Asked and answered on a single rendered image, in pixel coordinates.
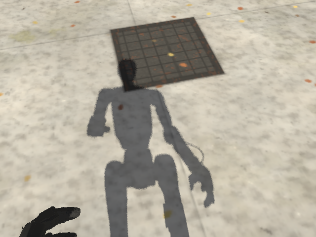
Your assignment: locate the robot left hand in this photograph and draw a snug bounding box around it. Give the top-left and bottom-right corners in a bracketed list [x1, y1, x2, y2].
[19, 206, 81, 237]

